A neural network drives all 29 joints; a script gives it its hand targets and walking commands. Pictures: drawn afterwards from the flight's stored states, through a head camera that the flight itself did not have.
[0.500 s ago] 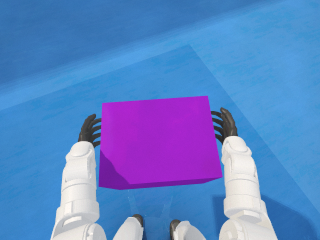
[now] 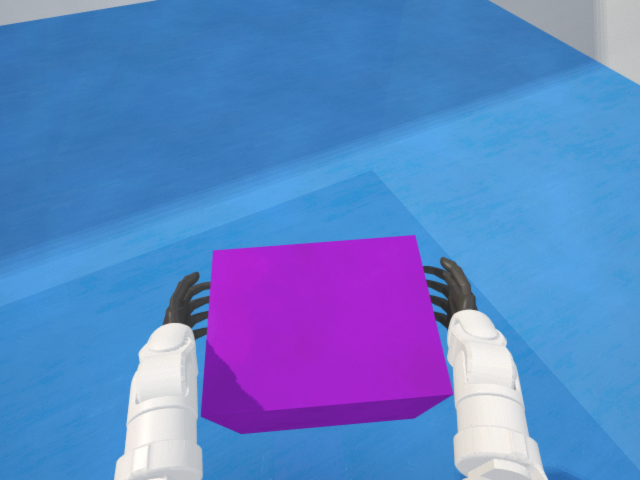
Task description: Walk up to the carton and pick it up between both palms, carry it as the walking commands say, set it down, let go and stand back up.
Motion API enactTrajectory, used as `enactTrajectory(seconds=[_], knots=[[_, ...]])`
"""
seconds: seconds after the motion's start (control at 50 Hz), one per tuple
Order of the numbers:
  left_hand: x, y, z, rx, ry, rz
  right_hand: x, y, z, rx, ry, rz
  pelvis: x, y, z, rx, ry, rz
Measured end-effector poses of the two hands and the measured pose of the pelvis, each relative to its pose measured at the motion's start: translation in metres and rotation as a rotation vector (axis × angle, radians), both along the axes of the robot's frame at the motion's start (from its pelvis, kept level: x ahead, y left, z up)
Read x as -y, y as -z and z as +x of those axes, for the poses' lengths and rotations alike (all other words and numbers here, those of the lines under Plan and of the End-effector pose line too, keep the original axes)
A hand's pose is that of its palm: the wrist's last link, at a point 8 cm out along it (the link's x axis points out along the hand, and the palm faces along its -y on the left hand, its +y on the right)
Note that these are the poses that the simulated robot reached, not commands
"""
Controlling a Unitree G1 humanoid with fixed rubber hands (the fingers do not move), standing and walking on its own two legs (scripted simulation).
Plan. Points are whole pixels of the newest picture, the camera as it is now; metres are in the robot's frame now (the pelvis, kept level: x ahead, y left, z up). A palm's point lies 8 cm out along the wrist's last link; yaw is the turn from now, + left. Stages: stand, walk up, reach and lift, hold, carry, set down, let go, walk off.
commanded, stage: reach and lift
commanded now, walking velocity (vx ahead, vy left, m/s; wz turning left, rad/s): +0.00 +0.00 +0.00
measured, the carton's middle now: (322, 341) +0.32 +0.00 -0.09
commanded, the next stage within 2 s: hold in 1.52 s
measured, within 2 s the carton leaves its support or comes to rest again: neither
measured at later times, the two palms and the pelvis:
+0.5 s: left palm (176, 320) +0.29 +0.18 +0.05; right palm (488, 305) +0.30 -0.18 +0.07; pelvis +0.01 -0.01 +0.01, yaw -1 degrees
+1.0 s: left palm (182, 320) +0.29 +0.17 +0.05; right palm (494, 310) +0.30 -0.19 +0.07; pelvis +0.01 +0.00 +0.01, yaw -1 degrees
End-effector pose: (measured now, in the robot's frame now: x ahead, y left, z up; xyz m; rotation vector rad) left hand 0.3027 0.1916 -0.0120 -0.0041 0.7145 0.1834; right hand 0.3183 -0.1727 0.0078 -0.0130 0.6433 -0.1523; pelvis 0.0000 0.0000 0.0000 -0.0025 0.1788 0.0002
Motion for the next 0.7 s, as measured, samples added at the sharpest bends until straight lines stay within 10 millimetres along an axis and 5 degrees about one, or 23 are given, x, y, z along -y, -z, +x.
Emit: enactTrajectory(seconds=[0.5, 0.7], knots=[[0.012, -0.057, -0.012, 0.062, -0.008, 0.013, 0.009, -0.062, -0.017, 0.065, 0.022, -0.012, 0.007, -0.011, 0.008, 0.232, 0.010, 0.006], [0.014, -0.063, -0.014, 0.051, -0.014, 0.017, 0.010, -0.069, -0.020, 0.058, 0.029, -0.017, 0.006, -0.012, 0.010, 0.265, 0.012, 0.006]])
